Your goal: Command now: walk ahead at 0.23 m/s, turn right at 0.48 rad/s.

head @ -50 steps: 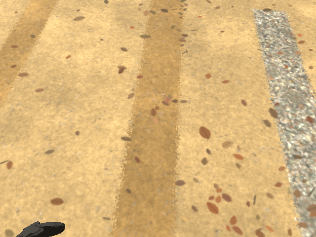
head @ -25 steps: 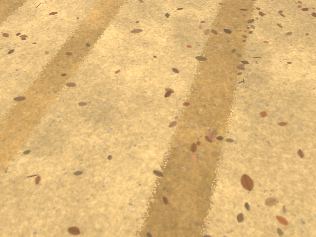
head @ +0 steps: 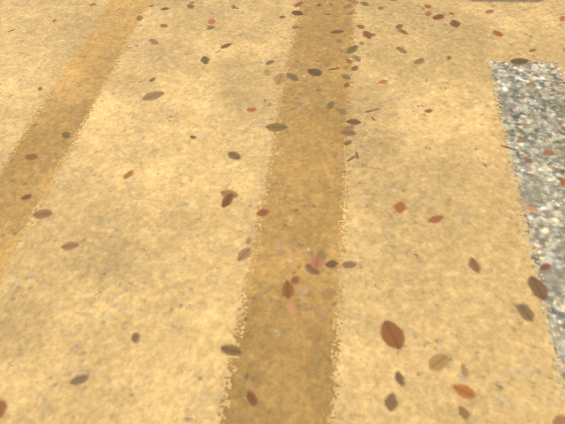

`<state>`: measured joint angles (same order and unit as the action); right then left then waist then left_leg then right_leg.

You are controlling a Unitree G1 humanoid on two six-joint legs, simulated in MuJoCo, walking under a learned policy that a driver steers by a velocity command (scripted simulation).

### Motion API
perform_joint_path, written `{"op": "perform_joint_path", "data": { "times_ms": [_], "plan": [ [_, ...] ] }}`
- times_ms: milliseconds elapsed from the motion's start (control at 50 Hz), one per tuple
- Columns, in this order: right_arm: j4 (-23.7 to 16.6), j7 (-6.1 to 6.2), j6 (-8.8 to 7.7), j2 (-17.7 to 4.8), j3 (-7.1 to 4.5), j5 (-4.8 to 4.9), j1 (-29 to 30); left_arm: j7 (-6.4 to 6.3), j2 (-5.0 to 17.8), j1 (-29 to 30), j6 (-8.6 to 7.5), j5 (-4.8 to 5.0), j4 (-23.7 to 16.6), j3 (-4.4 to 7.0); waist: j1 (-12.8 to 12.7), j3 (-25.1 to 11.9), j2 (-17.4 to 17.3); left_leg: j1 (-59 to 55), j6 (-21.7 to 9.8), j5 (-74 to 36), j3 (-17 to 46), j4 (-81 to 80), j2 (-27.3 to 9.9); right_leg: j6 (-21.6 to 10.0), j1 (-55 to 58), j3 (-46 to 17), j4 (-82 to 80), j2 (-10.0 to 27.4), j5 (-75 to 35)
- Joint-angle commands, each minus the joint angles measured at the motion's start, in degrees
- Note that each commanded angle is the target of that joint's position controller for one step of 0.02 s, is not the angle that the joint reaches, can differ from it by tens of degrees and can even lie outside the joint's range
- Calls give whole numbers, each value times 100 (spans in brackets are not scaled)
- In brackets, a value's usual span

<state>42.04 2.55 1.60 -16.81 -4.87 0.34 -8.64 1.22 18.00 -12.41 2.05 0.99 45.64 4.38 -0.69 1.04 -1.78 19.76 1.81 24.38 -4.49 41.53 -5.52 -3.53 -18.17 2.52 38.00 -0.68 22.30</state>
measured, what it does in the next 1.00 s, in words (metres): walks ahead: left foot, then right foot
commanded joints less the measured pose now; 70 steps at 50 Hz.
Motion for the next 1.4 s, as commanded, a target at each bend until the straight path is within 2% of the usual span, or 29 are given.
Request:
{"op": "perform_joint_path", "data": {
  "times_ms": [20,40,60,100,160,300,400,460,500,520,540,560,580,620,640,700,800,900,940,960,980,1000,1020,1040,1060,1120,1260,1340,1400],
  "plan": [
    [-880,-82,-313,-319,-41,90,1146,-2,1303,-1074,-309,-256,-274,263,-613,-25,1519,3203,-121,1199,894,2279,578,-1741,1638,-4931,-3120,2234,2245],
    [-801,-95,-434,-637,-130,223,1096,-34,1038,-708,-445,-250,-340,182,-362,317,1162,3284,-263,510,1058,2269,332,-1516,1501,-4592,-3137,2155,2367],
    [-627,-90,-506,-758,-185,141,872,-77,848,-486,-507,-140,-389,125,-184,394,900,3179,-294,-103,1040,2110,206,-1213,1480,-4020,-2948,1904,1868],
    [-422,-83,-590,-696,-210,-79,724,-169,757,-457,-507,-58,-395,74,-116,269,737,2690,-201,-993,1007,1569,122,-845,1424,-3094,-2881,1431,794],
    [-365,-171,-678,-456,-164,-53,806,-245,667,-899,-545,-52,-315,62,-180,69,660,2436,-41,-1886,871,880,316,-783,1721,-2429,-2874,1142,-650],
    [-539,-331,-777,-247,-39,37,1510,-304,635,-1413,-499,4,-145,96,-461,251,923,1982,185,-2648,809,-757,487,-758,1615,-2106,-2754,1013,-1244],
    [-702,-483,-917,-278,45,72,1939,-302,616,-1696,-459,13,28,104,-632,464,931,1701,-17,-2487,616,-1300,526,-776,1869,-2194,-2473,1216,-1978],
    [-606,-477,-957,-513,-29,69,1441,-304,725,-1547,-411,16,15,149,-298,268,1154,817,-323,-2050,413,-1514,695,-623,1981,-2142,-2027,1287,-3612],
    [-215,-396,-937,-882,-194,23,24,-297,666,-1316,-403,-44,-90,112,401,-774,1044,-1228,-784,-2266,397,-1539,630,-348,1652,-1592,-442,861,-5257],
    [-45,-369,-908,-1166,-230,-57,-1104,-298,394,-1288,-423,-185,-214,-1,797,-1743,335,-2994,-1257,-1986,1770,-1334,-401,-181,560,-1399,1243,476,-3679],
    [238,-452,-868,-1416,-296,-31,-1481,-262,-145,-2055,-514,-61,-232,-126,329,-2232,-1705,-4470,-2096,-690,4546,-2087,-1562,233,-1494,-1101,3074,-504,694],
    [215,-492,-865,-837,-129,132,-1243,-236,408,-1695,-615,11,-217,-53,471,-1578,-1132,-4082,-1938,82,4887,-2583,-1415,177,-2201,-1334,3597,-132,877],
    [146,-468,-828,-625,-67,138,-814,-195,646,-970,-699,85,-362,18,481,-683,-637,-3263,-1749,-253,3971,-2640,-1191,137,-2460,-1146,3538,140,337],
    [39,-446,-750,-562,-25,6,-443,-176,547,-374,-846,-69,-497,21,284,-114,79,-2075,-1677,-1609,3042,-2834,-731,184,-2194,-889,2981,453,-314],
    [23,-422,-745,-526,7,-57,-418,-155,478,-421,-862,-118,-532,29,128,-175,-65,-1818,-1686,-1997,2843,-2928,-589,222,-1939,-894,2756,560,-465],
    [71,-350,-732,-555,2,65,-498,-146,245,-346,-812,-175,-645,-22,-5,-122,-286,-1280,-1801,-2329,2462,-3169,-439,468,-1720,-702,1860,586,-463],
    [165,-205,-629,-892,-104,123,-865,-93,41,904,-848,-146,-1034,-148,338,118,-237,-426,-1467,-2367,1919,-3169,-56,695,-959,-519,-236,225,-2250],
    [232,-150,-515,-902,-113,183,-1251,-49,376,1220,-894,-32,-1206,-34,298,-8,-338,-851,-1179,-1906,2512,-2535,-305,590,-320,-781,-934,104,-2278],
    [184,-148,-477,-820,-94,142,-1178,-78,554,685,-927,-35,-1084,69,-49,-197,-378,-837,-1000,-2129,2571,-1919,-174,359,494,-682,-1221,126,-1932],
    [122,-172,-483,-611,-15,91,-1158,-119,758,61,-948,-93,-991,160,-369,-666,-247,-574,-824,-2158,2348,-975,153,120,1492,-887,-1265,452,-1759],
    [-26,-180,-492,-197,126,-72,-1287,-172,1137,-878,-915,-138,-906,251,-644,-1604,604,182,-598,-804,1756,777,614,-219,2951,-1963,-1162,1562,-1436],
    [-204,-187,-552,-14,194,176,-2044,-96,1411,-1055,-823,-180,-715,307,-207,-2065,2550,1906,-404,1148,1278,2344,1024,-1008,3983,-4588,-1898,2591,-18],
    [-21,-155,-524,-631,64,264,-1854,-67,778,-783,-815,-139,-835,173,-307,-1409,1564,2411,-349,773,1483,3018,585,-876,3465,-4505,-2120,2408,794],
    [-94,-163,-489,-840,-5,224,-1300,-79,488,-523,-805,-108,-858,91,-384,-745,1021,2505,-332,219,1341,3101,423,-676,2811,-3484,-2152,2167,362],
    [-114,-161,-456,-760,-7,166,-1093,-67,400,-239,-797,-140,-852,46,-251,-440,624,2268,-274,-192,1226,2996,227,-606,2196,-2795,-2252,1914,-489],
    [-233,-247,-363,-465,-6,154,-915,-74,246,46,-835,-179,-709,23,-16,-67,842,1857,-211,-688,1085,2555,-79,-601,1331,-1622,-2672,1519,-1544],
    [-595,-373,-384,-81,159,-6,-134,-133,647,78,-797,-98,-401,142,-18,46,545,1261,-88,-2123,646,242,128,-695,997,-35,-2683,1283,-4347],
    [-767,-502,-429,-257,125,-9,317,-162,847,-234,-698,43,-139,174,-91,-147,649,693,-293,-2444,551,-709,353,-526,1421,11,-2293,1417,-4435],
    [-555,-454,-434,-637,-54,-103,-385,-189,862,-154,-638,119,-41,171,403,-584,554,-573,-645,-2752,368,-1505,665,-197,1482,132,-1056,1197,-4742]
  ]
}}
